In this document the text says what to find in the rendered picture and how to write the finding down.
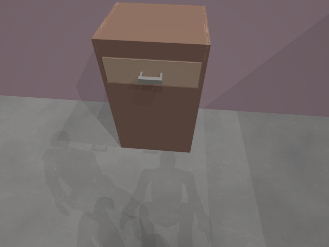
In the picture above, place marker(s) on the drawer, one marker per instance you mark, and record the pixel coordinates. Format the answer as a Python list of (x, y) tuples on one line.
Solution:
[(174, 73)]

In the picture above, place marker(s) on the handle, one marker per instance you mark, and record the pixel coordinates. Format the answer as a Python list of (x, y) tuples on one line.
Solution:
[(150, 80)]

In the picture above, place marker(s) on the cabinet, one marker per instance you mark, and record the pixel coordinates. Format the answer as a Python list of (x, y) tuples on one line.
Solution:
[(154, 117)]

